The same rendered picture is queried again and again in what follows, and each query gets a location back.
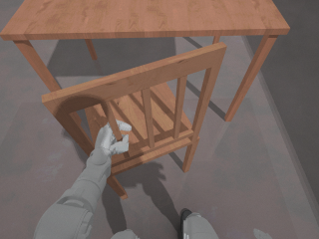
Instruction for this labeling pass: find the robot right thigh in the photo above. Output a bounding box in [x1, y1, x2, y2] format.
[182, 216, 219, 239]

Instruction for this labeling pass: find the right robot hand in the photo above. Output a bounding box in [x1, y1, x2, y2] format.
[253, 228, 272, 239]

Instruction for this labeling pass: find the table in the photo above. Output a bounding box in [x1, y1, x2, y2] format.
[0, 0, 291, 124]

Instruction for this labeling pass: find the left robot hand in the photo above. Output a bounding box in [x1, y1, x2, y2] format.
[95, 119, 132, 155]

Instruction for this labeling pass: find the chair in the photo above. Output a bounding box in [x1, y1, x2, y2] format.
[41, 42, 227, 200]

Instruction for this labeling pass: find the left robot upper arm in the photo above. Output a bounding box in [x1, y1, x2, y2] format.
[35, 203, 94, 239]

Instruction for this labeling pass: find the robot right foot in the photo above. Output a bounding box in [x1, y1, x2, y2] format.
[180, 210, 192, 239]

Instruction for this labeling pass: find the robot left forearm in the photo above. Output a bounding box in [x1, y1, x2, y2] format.
[33, 147, 112, 239]

